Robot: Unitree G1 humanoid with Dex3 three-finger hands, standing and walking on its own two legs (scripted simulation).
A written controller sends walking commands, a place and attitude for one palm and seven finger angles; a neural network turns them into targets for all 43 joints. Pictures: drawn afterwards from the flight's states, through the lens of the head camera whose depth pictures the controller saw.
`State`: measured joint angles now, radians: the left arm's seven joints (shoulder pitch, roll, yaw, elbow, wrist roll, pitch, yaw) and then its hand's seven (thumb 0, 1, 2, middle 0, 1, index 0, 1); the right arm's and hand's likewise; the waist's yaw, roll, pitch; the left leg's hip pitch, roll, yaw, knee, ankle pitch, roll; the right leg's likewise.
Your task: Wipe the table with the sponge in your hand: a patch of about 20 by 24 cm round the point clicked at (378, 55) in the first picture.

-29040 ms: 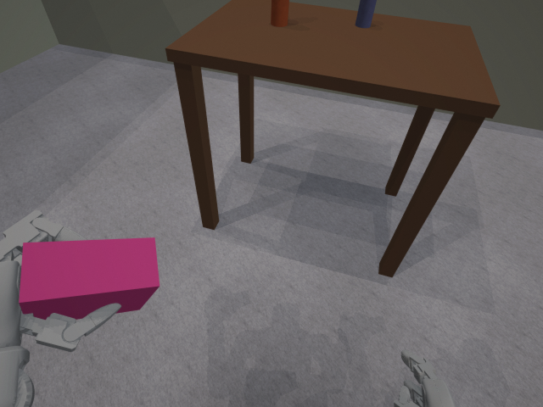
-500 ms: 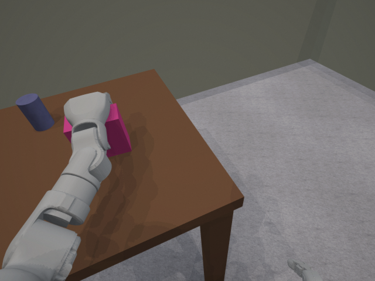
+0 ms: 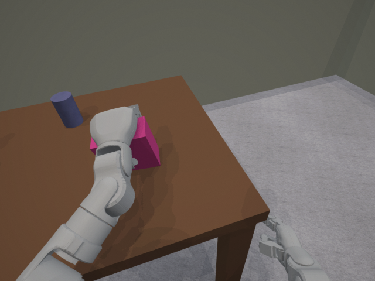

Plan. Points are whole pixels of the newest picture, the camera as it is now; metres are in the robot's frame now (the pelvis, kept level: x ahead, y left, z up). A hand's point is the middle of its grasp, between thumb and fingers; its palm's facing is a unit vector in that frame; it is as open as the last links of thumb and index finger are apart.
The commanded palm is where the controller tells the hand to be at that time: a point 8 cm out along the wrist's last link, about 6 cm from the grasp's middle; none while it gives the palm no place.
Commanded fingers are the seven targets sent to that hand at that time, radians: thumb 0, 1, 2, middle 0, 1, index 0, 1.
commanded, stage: wipe back along the third lane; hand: left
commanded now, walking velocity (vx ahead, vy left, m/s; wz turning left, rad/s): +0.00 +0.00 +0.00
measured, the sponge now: (131, 152) +0.36 +0.18 +0.12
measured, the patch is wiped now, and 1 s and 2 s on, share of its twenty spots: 0.90 1.00 1.00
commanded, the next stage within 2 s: slide back across to the middle lane in 0.80 s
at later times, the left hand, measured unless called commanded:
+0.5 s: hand (138, 155) +0.31 +0.14 +0.16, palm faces +0.27 -0.16 -0.95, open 9.7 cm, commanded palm +0.25 +0.13 +0.17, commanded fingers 0.00 0.10 1.30 -1.20 -1.60 -1.20 -1.60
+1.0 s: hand (140, 172) +0.26 +0.12 +0.17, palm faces +0.30 -0.25 -0.92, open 9.7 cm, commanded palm +0.21 +0.13 +0.18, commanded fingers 0.00 0.10 1.30 -1.20 -1.60 -1.20 -1.60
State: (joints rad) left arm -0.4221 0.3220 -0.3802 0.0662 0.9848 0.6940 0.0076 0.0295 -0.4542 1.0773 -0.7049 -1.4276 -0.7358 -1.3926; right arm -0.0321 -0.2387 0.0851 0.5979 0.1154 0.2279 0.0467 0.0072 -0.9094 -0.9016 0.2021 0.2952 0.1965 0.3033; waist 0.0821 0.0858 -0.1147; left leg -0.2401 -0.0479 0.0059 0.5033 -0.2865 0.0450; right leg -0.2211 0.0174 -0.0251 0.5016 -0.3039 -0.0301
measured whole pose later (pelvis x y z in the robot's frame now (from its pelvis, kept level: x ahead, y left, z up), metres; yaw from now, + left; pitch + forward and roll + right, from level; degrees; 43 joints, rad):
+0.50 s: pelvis -0.02 -0.02 +0.00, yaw -1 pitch -1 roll +1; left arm -0.26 0.32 -0.35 -0.11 0.95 0.68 0.04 0.03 -0.45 1.08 -0.70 -1.44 -0.74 -1.39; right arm 0.02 -0.27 0.07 0.61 0.12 0.26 0.05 0.01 -0.91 -0.90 0.20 0.29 0.19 0.30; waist 0.06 0.10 -0.10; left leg -0.22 -0.02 0.01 0.51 -0.27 0.01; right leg -0.22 0.04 -0.02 0.54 -0.30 -0.06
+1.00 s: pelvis -0.02 -0.05 +0.00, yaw -2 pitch -2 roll +1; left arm -0.02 0.35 -0.23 -0.34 0.88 0.60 0.06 0.03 -0.45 1.07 -0.69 -1.44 -0.73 -1.40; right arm 0.01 -0.28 0.05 0.59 0.10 0.22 0.03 0.01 -0.91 -0.90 0.20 0.29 0.19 0.30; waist 0.06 0.12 -0.09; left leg -0.19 0.02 0.02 0.51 -0.27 -0.01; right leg -0.19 0.09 -0.01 0.51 -0.29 -0.10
